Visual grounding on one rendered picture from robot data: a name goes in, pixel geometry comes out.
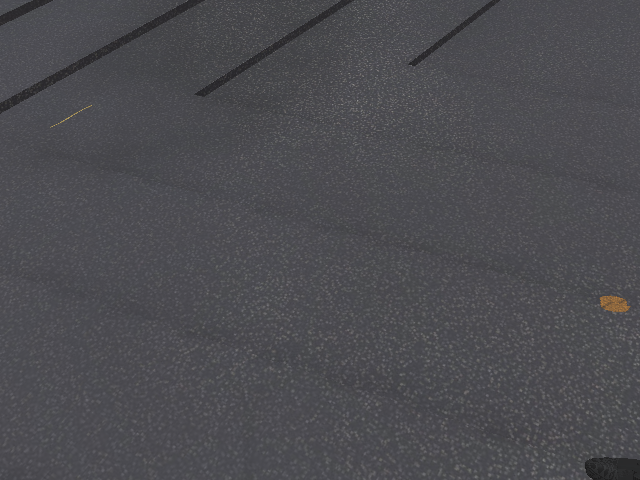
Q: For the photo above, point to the robot right hand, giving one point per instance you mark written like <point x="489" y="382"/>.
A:
<point x="613" y="468"/>

